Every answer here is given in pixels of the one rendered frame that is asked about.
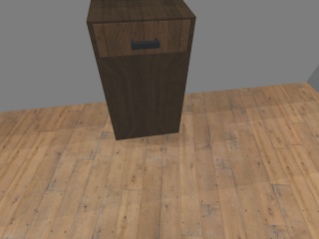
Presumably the drawer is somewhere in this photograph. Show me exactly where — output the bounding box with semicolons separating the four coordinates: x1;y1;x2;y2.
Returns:
93;20;190;58

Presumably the cabinet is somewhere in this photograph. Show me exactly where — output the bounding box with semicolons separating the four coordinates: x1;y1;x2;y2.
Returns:
86;0;196;140

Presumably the handle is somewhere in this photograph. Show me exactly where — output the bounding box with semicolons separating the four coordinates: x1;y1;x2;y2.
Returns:
131;38;160;50

